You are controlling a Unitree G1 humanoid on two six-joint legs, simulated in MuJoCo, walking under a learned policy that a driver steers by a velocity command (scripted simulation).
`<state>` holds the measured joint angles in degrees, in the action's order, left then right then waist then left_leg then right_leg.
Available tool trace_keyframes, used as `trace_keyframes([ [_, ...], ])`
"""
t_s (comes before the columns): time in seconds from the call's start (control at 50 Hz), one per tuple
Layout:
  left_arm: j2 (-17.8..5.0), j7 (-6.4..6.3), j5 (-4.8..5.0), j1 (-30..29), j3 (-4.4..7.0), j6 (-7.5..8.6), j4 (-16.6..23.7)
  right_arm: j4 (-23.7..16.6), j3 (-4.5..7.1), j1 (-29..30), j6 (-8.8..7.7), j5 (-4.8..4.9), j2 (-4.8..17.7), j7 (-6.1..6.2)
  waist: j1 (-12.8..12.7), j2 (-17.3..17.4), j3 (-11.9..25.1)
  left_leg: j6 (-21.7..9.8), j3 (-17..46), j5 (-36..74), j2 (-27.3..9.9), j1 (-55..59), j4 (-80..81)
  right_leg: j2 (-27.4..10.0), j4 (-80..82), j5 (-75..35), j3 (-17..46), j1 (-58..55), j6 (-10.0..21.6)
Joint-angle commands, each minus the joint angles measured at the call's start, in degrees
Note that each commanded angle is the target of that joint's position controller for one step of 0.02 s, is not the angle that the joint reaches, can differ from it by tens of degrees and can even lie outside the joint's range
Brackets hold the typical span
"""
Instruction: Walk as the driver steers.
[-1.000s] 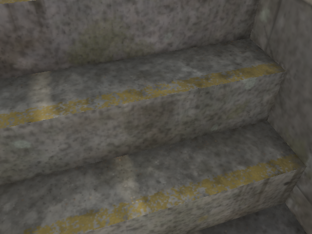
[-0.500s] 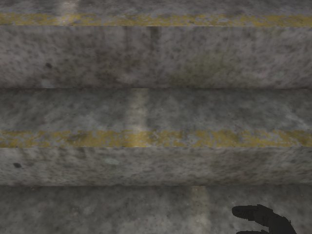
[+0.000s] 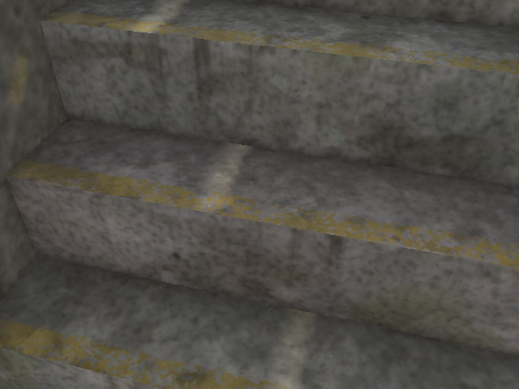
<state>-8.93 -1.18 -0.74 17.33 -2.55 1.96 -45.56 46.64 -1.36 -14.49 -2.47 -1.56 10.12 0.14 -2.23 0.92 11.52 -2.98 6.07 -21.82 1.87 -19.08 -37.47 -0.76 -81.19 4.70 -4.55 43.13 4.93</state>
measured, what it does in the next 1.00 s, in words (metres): climbs, turning right: right foot, then left foot 0.22 m higher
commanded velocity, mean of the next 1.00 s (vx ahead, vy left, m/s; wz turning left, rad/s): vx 0.48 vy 0.00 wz -0.42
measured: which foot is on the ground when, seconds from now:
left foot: down 0.00-0.06, up 0.08-0.46, down 0.48-1.00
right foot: up 0.00-0.10, down 0.12-0.50, up 0.52-1.00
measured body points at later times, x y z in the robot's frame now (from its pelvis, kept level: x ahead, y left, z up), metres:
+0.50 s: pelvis +0.09 +0.01 +0.05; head +0.11 -0.04 +0.50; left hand +0.01 +0.18 -0.08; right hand +0.40 -0.13 +0.07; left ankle +0.23 +0.12 -0.52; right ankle -0.03 -0.13 -0.71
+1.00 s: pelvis +0.24 -0.11 +0.22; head +0.23 -0.10 +0.67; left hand +0.51 -0.09 +0.15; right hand +0.09 -0.27 +0.07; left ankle +0.23 +0.12 -0.51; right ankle +0.26 -0.29 -0.20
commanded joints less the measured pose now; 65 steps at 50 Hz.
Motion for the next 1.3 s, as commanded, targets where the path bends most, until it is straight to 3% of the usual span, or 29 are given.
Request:
trace_keyframes([
  [0.02, -7.3, 0.66, 1.47, 7.8, 3.67, 0.33, -0.9, -3.9, 0.91, 11.5, -2.47, -0.72, 7.7, -0.19, -7.5, 8.7, -2.0, -14.1, 3.4, 49.0, -12.3, -4.0, 7.3, -1.5, 31.5, 10.0, -3.8, -24.1, 3.8],
  [0.04, -5.1, 1.54, 1.58, 13.9, 3.90, 0.57, -4.1, -5.1, -0.03, 13.2, -2.68, 0.55, 4.6, -0.40, -9.8, 4.8, -3.4, -12.5, -1.9, 53.3, -9.4, -0.9, -3.8, -0.3, 51.0, 0.3, -6.0, -29.3, 5.1],
  [0.06, -11.9, -0.24, -1.76, 9.0, 4.87, 0.95, -5.5, -4.7, 1.07, 2.8, -3.07, 3.57, 3.1, -0.35, 1.6, -11.9, -6.2, -1.4, -5.8, 65.9, 0.7, -21.1, -23.1, -5.0, 48.8, 11.5, 17.7, -39.8, 13.5],
  [0.08, -7.9, 0.09, -3.29, 20.9, 4.53, 0.35, -8.0, -5.4, -0.39, 11.7, -4.38, 3.22, 2.3, -0.48, -9.3, -23.3, -0.5, -0.2, -7.8, 30.7, 5.0, -23.8, -43.2, -11.7, 64.0, 14.5, 39.0, -37.2, 19.5],
  [0.1, -4.2, 0.60, -5.47, 16.9, 2.85, -0.07, -7.9, -8.4, -1.29, 14.9, -5.51, 2.63, -1.1, -1.93, -5.3, -19.8, -4.6, 1.4, -2.6, 20.0, 5.8, -28.5, -63.3, -11.0, 57.9, 5.5, 36.3, -32.1, 16.8],
  [0.12, 1.1, 2.24, -4.70, 24.0, 1.67, -0.97, -9.9, -13.1, -4.67, 31.3, -7.35, 1.99, -8.5, -2.70, -12.5, -8.5, -9.0, -1.3, -4.5, 11.2, 4.4, -34.2, -78.0, -4.9, 50.1, -21.3, 13.4, -32.3, 9.9],
  [0.14, 5.6, 3.17, -2.77, 27.9, 0.34, -0.68, -13.6, -16.0, -5.90, 33.0, -8.04, 1.50, -13.2, -3.44, -8.8, -3.9, -8.4, -3.0, -7.5, 10.4, 4.2, -45.5, -86.1, -5.0, 53.5, -23.4, 12.4, -37.7, 8.4],
  [0.18, 2.6, 2.64, -1.32, 21.7, 1.30, -0.17, -10.7, -15.7, -5.73, 18.9, -8.84, -1.03, -11.9, -5.94, 1.2, -2.9, -4.2, -0.5, -6.2, 4.8, 1.5, -58.5, -94.5, -6.9, 50.1, -22.9, 25.3, -47.9, 9.9],
  [0.24, -3.5, -0.25, -0.06, 8.0, 3.56, 0.45, -5.5, -19.1, -5.64, 20.5, -7.56, 2.08, -6.3, -4.58, 5.4, -7.2, -9.3, 3.6, -0.3, 6.6, -6.8, -62.2, -92.0, -13.2, 62.5, 6.2, 40.5, -32.9, 11.7],
  [0.32, -1.1, -1.11, -0.69, 16.9, 3.09, 0.14, -6.2, -21.3, -6.10, 32.3, -6.26, 1.72, -7.7, -1.50, -3.2, -1.8, -14.0, 5.6, -5.1, 13.2, -8.6, -74.8, -92.0, -11.6, 64.6, 16.1, 41.5, -35.5, 12.6],
  [0.4, 1.4, -1.95, -0.24, 28.3, 2.55, -0.90, -10.2, -29.9, -8.29, 45.7, -5.73, 0.31, -13.3, -1.10, -8.1, -10.4, -14.3, 4.5, -10.4, 12.8, -8.9, -65.2, -71.6, -9.5, 73.9, 8.4, 37.0, -30.1, 12.4],
  [0.42, -1.2, -3.16, 2.80, 23.3, 3.56, -1.89, -9.6, -31.9, -9.30, 47.8, -5.68, 0.39, -13.5, -0.95, -5.0, -14.2, -13.8, 2.1, -15.4, -4.8, -7.4, -40.7, -49.8, -8.4, 84.2, -1.0, 30.3, -16.0, 11.5],
  [0.46, -4.7, -2.13, -0.80, 25.9, 3.64, 0.55, -11.9, -28.6, -3.04, 33.5, -4.62, 1.56, -5.8, 0.26, 3.3, -20.9, 4.6, -0.7, -23.3, -11.9, 2.1, -5.9, -44.2, -7.2, 73.5, -71.5, 22.1, -23.8, 11.1],
  [0.5, -15.6, -1.78, 0.26, 8.0, 7.44, 2.84, -9.0, -18.3, 3.38, 0.9, -3.63, 0.77, 9.4, -0.33, 19.9, -19.6, 15.7, -4.7, 3.1, -17.8, -3.7, 10.3, -29.6, -8.6, 44.7, -102.0, 20.6, -31.5, 9.9],
  [0.54, 0.2, 2.56, -0.83, -2.7, 4.59, 4.99, -2.4, -9.8, 5.97, -12.8, -0.44, -2.96, 15.8, 1.12, 19.1, 23.2, 20.9, -16.9, 62.0, -28.5, -27.5, 26.3, 18.1, 7.8, -7.1, -11.2, 21.4, 3.7, 6.8],
  [0.58, 7.5, 5.74, 0.12, -16.8, 1.71, 3.76, 9.7, -2.7, 2.04, 3.2, 1.89, -1.67, 2.2, 3.47, 7.5, 17.7, -4.7, -10.8, 45.5, -39.6, -26.1, -3.0, 15.1, 5.0, -46.3, 2.2, 22.6, 24.4, 5.7],
  [0.62, 5.5, 5.28, 0.03, -8.1, 0.83, 0.71, 10.0, 3.0, -1.21, 10.3, 1.55, -2.26, -10.5, 3.09, -3.1, 5.2, -15.9, -3.4, 16.8, -23.2, -23.5, -18.9, 5.3, 2.7, -48.4, 1.0, 17.5, 23.1, 5.8],
  [0.68, 5.2, 4.17, 2.61, -2.4, -0.59, -0.50, 8.0, 6.0, 0.71, 10.1, 1.80, -3.17, -3.9, 1.58, -8.3, 3.7, -17.6, -1.0, -4.7, -8.7, -20.0, -23.0, 12.9, 1.3, -44.5, -1.8, 13.9, 22.7, 2.2],
  [0.8, 1.2, 0.41, 1.98, -11.2, -0.13, -2.27, 9.4, 6.6, 1.59, 1.3, -0.67, -2.12, 4.9, 0.74, -3.1, -2.8, -16.0, -4.1, -9.9, -0.4, -23.4, -2.9, 21.3, -0.7, -52.8, -5.9, 13.0, 36.1, -1.7],
  [0.94, 1.4, 1.95, 4.40, -23.7, -0.98, -0.85, 15.1, 7.4, 3.54, -15.1, -0.49, -1.61, 6.6, 2.44, 7.1, 5.1, -14.9, -5.7, -8.8, 0.0, -28.8, 25.9, 28.6, -8.1, -44.4, 4.5, 13.5, 52.0, -4.6],
  [1.0, 4.9, 3.25, 0.87, -31.2, -3.59, -1.15, 18.5, 6.8, 5.13, -12.9, 1.04, -0.42, 7.7, 2.98, 7.2, 7.0, -15.4, -5.2, -14.2, 2.7, -26.7, 16.4, 36.6, -13.7, -23.0, 5.5, 3.1, 32.5, -3.9],
  [1.04, 4.2, 4.12, 1.92, -31.7, -4.92, -1.47, 19.8, 8.3, 6.22, -11.3, 2.20, 2.81, 11.0, 3.66, 4.5, 9.6, -18.1, -5.8, -18.7, 9.2, -23.3, 7.3, 43.4, -11.4, 1.1, 24.6, -5.6, 12.3, -1.7],
  [1.08, -3.1, 3.59, 2.51, -22.0, -0.94, 2.07, 20.6, 11.6, 3.84, -20.8, -0.05, 1.98, 7.2, 1.29, -0.3, 6.4, -5.7, -5.8, -14.3, 81.6, -17.1, 5.1, 13.8, -2.8, 14.3, 16.2, -6.1, -23.0, 1.8],
  [1.1, -8.2, 2.22, 2.06, -10.9, 1.83, 1.96, 17.9, 8.9, 5.64, -16.5, -1.51, 3.16, 14.0, 0.81, -5.6, 12.8, 4.3, -2.9, -7.8, 83.9, -18.3, 10.2, 4.5, -3.5, 31.5, 12.5, 5.5, -33.8, 1.0],
  [1.12, -12.6, 1.55, 0.75, 3.3, 4.67, 1.45, 13.6, 6.8, 6.19, -12.9, -3.16, 3.52, 12.8, -0.72, -9.8, 8.1, 14.8, 2.4, -4.9, 68.9, -16.4, -7.7, -14.6, -12.2, 33.6, 10.9, 23.6, -56.4, 5.9],
  [1.14, -16.7, 0.68, -1.17, 13.2, 6.23, -0.04, 6.3, 4.5, 5.77, -9.5, -4.39, 5.34, 8.7, -1.81, -9.3, -6.6, 24.8, 5.0, -2.9, 12.1, -5.8, -15.5, -40.4, -24.5, 46.3, 14.2, 46.6, -60.8, 9.7],
  [1.16, -15.1, 1.71, -4.07, 12.9, 5.43, 0.39, 3.9, 2.6, 6.69, -8.0, -4.61, 5.70, 7.9, -2.67, -4.9, -7.4, 23.1, 4.7, 6.4, 9.6, -3.2, -21.9, -60.9, -24.2, 44.7, 0.7, 40.4, -53.5, 7.1],
  [1.24, 1.3, 2.10, -4.86, -16.7, 1.08, 2.39, 4.0, -8.7, 4.52, -2.0, 1.67, 0.49, 3.4, -1.51, 12.4, -10.9, -3.1, -1.6, -5.6, 11.8, -0.8, -28.4, -82.2, -18.1, 38.1, 4.9, 7.6, -17.5, -2.6],
  [1.3, -6.2, 1.55, -2.71, -15.3, 2.73, 2.64, 4.5, -10.3, 3.71, -10.1, 5.47, 0.21, 3.6, 1.71, 16.4, -8.5, -11.7, -3.2, -2.2, 8.3, -1.7, -32.9, -84.7, -21.9, 50.0, 8.7, 5.9, -13.7, -2.0],
])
